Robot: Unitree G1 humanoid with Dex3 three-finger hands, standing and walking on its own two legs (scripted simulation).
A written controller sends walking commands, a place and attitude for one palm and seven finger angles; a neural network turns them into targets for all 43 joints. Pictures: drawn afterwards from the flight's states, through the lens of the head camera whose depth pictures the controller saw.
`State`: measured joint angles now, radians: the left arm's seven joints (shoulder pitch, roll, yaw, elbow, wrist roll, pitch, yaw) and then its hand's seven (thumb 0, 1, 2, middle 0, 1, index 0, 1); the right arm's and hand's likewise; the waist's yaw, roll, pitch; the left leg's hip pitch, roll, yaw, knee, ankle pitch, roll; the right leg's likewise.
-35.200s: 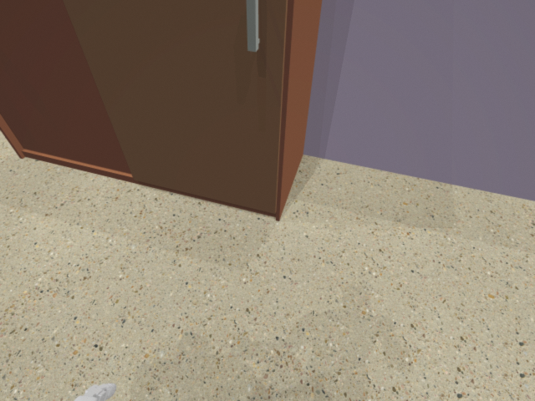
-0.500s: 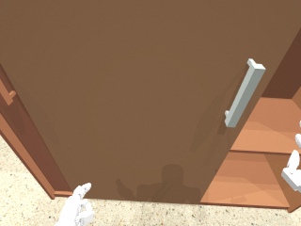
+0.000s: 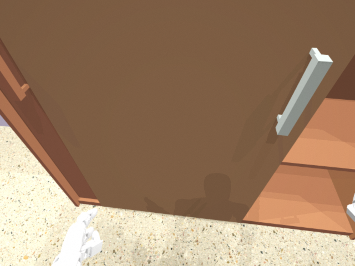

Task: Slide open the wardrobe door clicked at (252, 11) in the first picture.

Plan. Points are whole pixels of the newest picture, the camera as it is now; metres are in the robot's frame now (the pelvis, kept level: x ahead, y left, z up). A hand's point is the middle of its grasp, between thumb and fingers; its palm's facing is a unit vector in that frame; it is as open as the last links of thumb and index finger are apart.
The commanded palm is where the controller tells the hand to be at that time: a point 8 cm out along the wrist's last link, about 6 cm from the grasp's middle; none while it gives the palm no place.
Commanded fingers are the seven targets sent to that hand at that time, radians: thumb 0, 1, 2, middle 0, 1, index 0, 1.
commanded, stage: step back with the hand held close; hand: right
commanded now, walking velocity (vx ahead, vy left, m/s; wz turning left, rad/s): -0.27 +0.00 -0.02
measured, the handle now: (296, 95) +0.45 -0.26 +0.17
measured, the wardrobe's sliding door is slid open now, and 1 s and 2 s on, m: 0.60 0.60 0.60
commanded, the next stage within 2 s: stop stepping back and stand still in 0.80 s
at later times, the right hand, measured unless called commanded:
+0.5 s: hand out of the picture +0.10 -0.31 +0.16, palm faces +0.52 +0.76 -0.39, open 7.4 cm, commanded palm +0.04 -0.34 +0.17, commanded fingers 0.00 -0.90 -0.90 0.20 0.30 0.20 0.30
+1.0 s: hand out of the picture +0.05 -0.37 +0.16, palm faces +0.40 +0.89 -0.22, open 7.4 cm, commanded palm -0.05 -0.40 +0.17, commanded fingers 0.00 -0.90 -0.90 0.20 0.30 0.20 0.30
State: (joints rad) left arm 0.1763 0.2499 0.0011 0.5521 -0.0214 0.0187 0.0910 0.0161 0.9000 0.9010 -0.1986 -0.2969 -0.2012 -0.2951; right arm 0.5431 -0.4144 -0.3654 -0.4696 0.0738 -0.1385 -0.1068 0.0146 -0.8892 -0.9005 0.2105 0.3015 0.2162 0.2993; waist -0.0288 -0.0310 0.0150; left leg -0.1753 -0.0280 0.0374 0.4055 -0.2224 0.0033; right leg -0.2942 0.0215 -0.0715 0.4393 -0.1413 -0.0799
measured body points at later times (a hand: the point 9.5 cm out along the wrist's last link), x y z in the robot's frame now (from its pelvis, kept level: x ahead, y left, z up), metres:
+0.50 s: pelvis -0.07 -0.03 -0.02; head -0.07 -0.07 +0.43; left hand +0.13 +0.19 -0.08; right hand +0.06 -0.35 +0.18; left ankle -0.01 +0.11 -0.74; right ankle +0.06 -0.07 -0.74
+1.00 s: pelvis -0.20 -0.10 -0.02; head -0.19 -0.18 +0.42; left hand -0.01 +0.12 -0.07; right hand +0.02 -0.41 +0.18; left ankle -0.26 +0.09 -0.68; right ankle -0.07 -0.11 -0.74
